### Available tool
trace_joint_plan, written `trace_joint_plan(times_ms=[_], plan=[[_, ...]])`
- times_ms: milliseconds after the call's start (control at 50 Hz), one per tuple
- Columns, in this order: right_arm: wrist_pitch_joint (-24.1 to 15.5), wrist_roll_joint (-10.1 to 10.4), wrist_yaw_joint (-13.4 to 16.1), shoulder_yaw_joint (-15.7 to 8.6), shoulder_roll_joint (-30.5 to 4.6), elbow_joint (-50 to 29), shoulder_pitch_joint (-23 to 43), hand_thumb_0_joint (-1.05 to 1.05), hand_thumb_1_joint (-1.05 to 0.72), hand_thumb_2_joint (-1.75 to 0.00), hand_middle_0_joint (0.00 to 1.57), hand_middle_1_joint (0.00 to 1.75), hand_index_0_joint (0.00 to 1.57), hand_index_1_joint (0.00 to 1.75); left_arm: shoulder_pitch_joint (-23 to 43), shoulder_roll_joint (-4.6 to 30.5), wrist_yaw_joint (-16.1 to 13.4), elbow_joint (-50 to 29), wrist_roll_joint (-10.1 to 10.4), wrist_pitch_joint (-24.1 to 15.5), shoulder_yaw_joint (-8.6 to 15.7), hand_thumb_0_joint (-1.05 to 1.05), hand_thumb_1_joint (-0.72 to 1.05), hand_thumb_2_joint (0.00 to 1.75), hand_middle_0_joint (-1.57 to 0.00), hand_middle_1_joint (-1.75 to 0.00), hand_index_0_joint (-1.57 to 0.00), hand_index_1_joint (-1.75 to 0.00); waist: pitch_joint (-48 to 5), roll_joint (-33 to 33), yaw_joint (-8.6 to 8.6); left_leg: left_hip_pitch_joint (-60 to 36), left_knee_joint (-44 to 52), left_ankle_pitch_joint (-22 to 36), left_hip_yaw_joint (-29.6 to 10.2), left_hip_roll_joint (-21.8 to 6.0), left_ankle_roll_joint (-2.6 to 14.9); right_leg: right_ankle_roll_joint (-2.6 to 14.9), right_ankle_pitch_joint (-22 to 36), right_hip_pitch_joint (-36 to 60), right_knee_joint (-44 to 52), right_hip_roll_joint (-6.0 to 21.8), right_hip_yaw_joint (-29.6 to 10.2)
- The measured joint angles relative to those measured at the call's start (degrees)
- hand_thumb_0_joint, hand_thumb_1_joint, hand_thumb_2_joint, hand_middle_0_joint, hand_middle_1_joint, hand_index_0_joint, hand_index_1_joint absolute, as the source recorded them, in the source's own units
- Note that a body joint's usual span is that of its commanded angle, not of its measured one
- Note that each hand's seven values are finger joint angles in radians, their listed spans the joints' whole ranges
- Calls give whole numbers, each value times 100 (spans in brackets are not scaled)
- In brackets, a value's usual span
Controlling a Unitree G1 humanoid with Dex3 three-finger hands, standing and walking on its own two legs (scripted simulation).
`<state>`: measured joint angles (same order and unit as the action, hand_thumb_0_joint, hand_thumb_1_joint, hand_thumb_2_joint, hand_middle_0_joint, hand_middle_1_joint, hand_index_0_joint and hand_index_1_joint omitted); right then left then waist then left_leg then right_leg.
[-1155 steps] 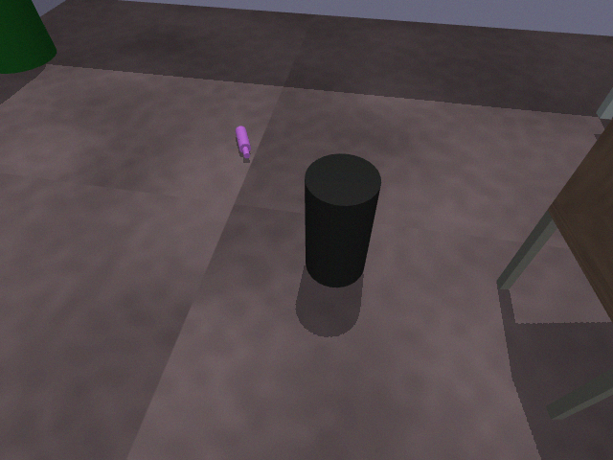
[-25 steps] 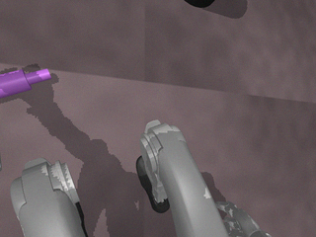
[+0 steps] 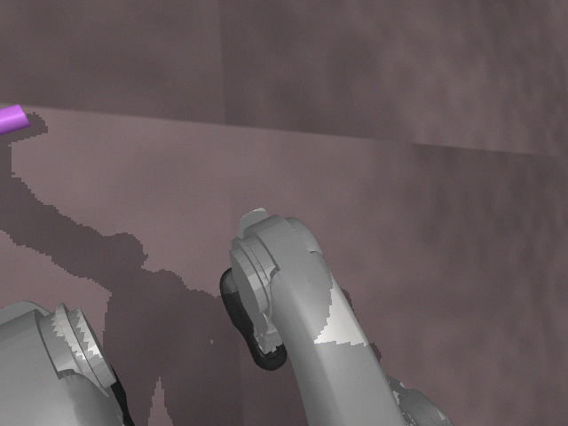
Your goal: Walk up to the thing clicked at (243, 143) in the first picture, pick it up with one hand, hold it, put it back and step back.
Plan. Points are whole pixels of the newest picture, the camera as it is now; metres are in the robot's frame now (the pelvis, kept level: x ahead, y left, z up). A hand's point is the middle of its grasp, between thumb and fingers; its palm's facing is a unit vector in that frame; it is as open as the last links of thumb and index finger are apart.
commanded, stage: rest palm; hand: left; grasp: from above
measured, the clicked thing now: out of the picture +0.52 +0.25 -0.28
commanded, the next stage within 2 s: close in 0.88 s
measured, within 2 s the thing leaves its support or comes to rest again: neither
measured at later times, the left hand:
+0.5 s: hand out of the picture +0.49 +0.28 -0.24, palm faces -0.44 -0.13 -0.89, open 14.1 cm
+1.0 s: hand out of the picture +0.50 +0.27 -0.25, palm faces -0.42 -0.14 -0.90, open 14.0 cm
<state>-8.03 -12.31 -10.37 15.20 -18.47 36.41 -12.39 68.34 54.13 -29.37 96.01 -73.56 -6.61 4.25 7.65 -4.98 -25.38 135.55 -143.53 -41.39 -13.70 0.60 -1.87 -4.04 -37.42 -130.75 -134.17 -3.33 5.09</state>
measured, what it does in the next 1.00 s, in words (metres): stands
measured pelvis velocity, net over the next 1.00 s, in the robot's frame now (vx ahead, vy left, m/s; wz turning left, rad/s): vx -0.01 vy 0.00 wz -0.04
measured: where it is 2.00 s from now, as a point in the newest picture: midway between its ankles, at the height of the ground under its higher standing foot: (193, 379)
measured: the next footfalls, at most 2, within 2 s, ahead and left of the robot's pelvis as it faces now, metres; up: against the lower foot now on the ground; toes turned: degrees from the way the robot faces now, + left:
none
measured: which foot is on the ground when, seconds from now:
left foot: down 0.00-1.00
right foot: down 0.00-1.00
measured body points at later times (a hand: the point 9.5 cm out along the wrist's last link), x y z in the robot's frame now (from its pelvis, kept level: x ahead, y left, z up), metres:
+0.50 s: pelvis -0.01 +0.00 +0.00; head +0.28 +0.11 +0.32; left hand +0.51 +0.28 -0.19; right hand +0.00 -0.24 -0.05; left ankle +0.06 +0.13 -0.28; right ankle +0.11 -0.13 -0.28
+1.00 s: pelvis -0.01 +0.00 +0.00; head +0.29 +0.11 +0.32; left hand +0.52 +0.28 -0.20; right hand -0.01 -0.23 -0.04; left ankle +0.06 +0.13 -0.28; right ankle +0.11 -0.13 -0.28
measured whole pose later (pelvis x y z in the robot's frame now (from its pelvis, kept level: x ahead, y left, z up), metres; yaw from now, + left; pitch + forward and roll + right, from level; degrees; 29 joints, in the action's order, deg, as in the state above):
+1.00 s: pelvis -0.01 +0.00 +0.00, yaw -2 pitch +30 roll -15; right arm -12.7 -13.7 -13.9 20.1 -20.3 35.1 -10.2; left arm 69.5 59.1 -34.2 101.4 -70.9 -6.0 4.1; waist 12.1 -7.2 -27.8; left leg 134.2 -143.9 -40.9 -15.9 0.0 -1.3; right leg -4.7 -35.8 -128.3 -132.2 -3.9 7.2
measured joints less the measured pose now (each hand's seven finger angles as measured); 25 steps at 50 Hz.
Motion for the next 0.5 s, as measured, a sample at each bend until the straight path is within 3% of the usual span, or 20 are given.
trace_joint_plan(times_ms=[80, 280, 500], plan=[[-77, -33, -74, 33, -44, -53, 41, -1, -90, -90, 20, 30, 20, 30, 3, 79, -108, 72, 9, 46, 124, 0, -50, 104, -9, -102, -9, -103, 52, -21, -40, -23, -45, -31, -46, -3, 11, -16, -10, 46, 0, -6, 40], [-194, -78, -190, 121, -147, -139, 140, -1, -90, -90, 20, 30, 20, 30, 22, 242, -99, 265, 80, 50, 150, 0, -51, 102, -9, -100, -8, -101, 220, -63, -66, -37, -86, 33, -79, 0, 54, -29, 51, 110, 15, -15, 74], [-299, -107, -215, 285, -162, -127, 175, -1, -90, -90, 20, 30, 20, 30, 58, 346, -215, 398, 90, -115, -94, 0, -52, 101, -9, -100, -8, -101, 314, -201, -94, -109, -104, 66, -161, -7, 47, -39, 120, 204, 62, -37, 145]])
